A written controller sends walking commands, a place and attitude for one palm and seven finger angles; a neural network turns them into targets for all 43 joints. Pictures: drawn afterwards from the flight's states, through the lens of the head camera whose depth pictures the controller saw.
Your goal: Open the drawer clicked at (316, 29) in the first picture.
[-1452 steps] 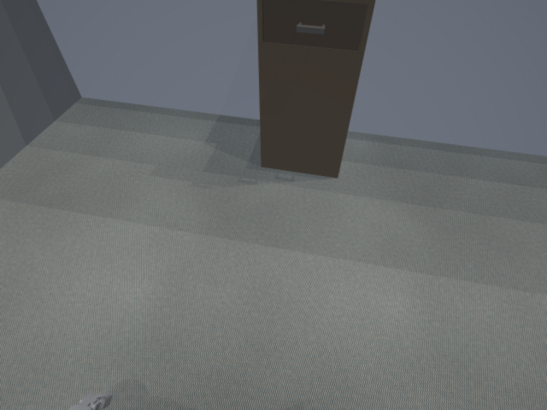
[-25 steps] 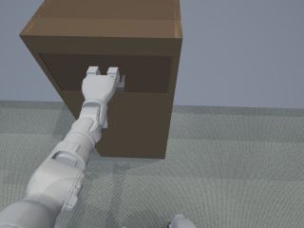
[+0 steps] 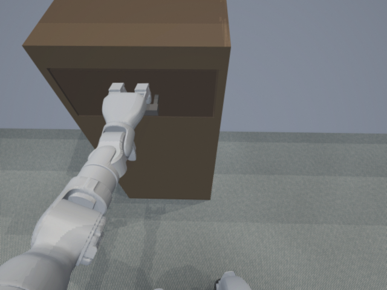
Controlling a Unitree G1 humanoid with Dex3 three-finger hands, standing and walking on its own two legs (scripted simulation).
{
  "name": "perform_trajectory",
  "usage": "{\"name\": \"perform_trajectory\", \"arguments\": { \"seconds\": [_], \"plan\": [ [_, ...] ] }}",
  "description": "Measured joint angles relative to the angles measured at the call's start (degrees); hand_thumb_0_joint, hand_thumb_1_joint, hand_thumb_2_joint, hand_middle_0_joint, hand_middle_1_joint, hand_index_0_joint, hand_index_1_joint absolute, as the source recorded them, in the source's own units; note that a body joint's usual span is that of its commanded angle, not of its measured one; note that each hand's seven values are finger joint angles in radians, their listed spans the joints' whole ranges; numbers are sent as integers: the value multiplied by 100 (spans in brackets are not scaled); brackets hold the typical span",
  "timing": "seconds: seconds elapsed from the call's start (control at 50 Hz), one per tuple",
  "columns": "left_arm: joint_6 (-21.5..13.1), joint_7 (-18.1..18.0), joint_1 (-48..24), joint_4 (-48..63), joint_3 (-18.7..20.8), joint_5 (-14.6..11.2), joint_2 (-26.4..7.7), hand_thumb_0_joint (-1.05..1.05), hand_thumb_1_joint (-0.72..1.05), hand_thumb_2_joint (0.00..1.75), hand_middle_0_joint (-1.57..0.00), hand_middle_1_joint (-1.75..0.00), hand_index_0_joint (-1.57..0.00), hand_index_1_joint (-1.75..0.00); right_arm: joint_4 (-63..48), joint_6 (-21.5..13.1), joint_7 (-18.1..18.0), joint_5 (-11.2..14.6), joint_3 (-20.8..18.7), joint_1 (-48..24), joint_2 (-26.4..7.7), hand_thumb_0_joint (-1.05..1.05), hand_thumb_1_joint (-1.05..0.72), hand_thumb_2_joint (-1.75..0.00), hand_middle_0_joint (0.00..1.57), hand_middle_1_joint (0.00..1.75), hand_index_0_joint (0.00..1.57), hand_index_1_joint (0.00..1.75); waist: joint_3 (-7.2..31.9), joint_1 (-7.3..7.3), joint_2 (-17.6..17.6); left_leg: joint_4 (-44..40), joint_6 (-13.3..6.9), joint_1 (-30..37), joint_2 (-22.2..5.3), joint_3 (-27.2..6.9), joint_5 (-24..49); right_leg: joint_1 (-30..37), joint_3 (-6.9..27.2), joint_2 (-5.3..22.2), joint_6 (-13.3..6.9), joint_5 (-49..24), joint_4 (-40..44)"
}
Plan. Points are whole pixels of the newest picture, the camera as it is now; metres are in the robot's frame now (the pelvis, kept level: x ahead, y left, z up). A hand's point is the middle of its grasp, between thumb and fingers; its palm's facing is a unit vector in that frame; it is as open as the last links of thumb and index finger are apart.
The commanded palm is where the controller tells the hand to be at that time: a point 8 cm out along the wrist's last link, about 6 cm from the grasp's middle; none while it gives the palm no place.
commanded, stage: lift the fingers back up to retry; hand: left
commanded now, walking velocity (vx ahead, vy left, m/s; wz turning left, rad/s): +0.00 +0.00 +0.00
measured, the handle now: (138, 103) +0.54 +0.12 +0.03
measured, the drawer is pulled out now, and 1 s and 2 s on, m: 0.00 0.00 0.00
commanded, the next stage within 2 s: re-aim the fingers above the handle in 0.54 s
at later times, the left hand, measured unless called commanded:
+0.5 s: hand (124, 107) +0.48 +0.13 +0.09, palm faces +0.00 -0.03 -1.00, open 13.8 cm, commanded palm +0.45 +0.13 +0.15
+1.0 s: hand (127, 107) +0.48 +0.12 +0.09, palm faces +0.00 -0.03 -1.00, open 13.8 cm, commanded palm +0.45 +0.13 +0.15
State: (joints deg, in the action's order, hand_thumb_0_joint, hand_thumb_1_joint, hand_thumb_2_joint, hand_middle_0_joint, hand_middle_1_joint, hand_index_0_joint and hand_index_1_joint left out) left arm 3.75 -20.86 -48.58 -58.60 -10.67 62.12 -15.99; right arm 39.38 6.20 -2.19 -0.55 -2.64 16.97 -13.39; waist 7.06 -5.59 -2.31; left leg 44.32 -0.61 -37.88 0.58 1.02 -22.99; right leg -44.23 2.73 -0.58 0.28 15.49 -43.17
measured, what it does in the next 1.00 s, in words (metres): stands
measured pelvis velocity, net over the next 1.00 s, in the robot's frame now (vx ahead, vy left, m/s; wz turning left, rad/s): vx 0.03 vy -0.01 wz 0.02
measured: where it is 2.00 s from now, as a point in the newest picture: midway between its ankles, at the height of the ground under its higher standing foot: outside the picture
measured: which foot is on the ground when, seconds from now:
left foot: down 0.00-1.00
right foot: down 0.00-1.00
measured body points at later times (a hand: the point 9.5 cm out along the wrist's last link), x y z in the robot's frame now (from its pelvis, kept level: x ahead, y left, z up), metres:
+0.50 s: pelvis +0.03 -0.01 +0.02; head +0.08 -0.03 +0.47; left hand +0.47 +0.13 +0.14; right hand +0.14 -0.26 -0.12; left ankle -0.02 +0.12 -0.70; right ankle +0.05 -0.12 -0.70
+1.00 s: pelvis +0.03 -0.01 +0.02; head +0.08 -0.03 +0.47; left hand +0.47 +0.12 +0.14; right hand +0.12 -0.25 -0.12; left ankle -0.02 +0.12 -0.70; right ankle +0.05 -0.12 -0.70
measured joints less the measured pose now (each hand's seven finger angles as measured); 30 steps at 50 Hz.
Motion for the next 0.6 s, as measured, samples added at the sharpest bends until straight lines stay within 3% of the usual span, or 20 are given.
{"name": "perform_trajectory", "arguments": {
  "seconds": [0.16, 0.48, 0.6],
  "plan": [
    [-132, 125, 131, 295, -27, -51, -44, 0, -49, 30, -31, -120, -32, -120, 30, -14, 9, 4, -21, 31, 29, 1, -91, -90, 20, 30, 20, 30, -65, 108, -49, -360, 12, 428, -3, -32, 86, 422, -29, 6, -13, -44, 313],
    [53, 724, 429, 1012, -312, -232, 120, 0, -49, 30, -32, -120, -32, -120, -52, 256, 54, 63, 19, -380, -30, 1, -91, -90, 20, 30, 20, 30, -94, 384, -83, -1033, 45, 1336, -1, -120, 238, 1293, -114, 26, -51, -71, 826],
    [-96, 863, 585, 1149, -352, -209, 53, 0, -49, 30, -32, -120, -32, -120, -181, 242, 8, 52, 35, -559, -3, 1, -91, -90, 20, 30, 20, 30, -150, 434, -32, -1094, 67, 1418, -8, -154, 266, 1376, -149, 25, -72, -73, 861]
  ]
}}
